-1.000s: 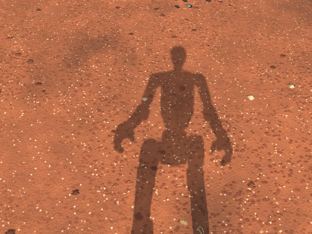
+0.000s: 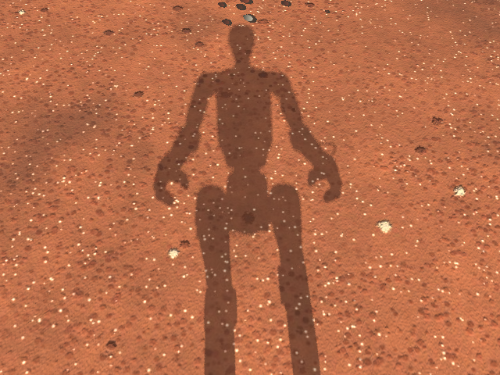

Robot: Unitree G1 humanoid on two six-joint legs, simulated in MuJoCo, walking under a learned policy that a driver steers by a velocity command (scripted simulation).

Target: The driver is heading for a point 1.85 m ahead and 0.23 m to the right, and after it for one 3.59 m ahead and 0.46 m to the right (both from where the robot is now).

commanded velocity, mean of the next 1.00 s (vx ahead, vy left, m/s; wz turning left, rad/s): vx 0.04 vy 0.00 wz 0.10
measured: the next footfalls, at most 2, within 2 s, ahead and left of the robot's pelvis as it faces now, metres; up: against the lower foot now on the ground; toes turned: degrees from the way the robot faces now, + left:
right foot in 0.32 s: +0.17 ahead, -0.16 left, +0.00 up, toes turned +7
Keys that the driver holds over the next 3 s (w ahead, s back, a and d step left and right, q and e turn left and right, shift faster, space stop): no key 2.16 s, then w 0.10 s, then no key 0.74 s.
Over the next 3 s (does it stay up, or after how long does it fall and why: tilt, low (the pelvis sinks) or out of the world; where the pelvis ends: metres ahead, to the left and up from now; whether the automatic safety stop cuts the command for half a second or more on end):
stays up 0.13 -0.04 0.01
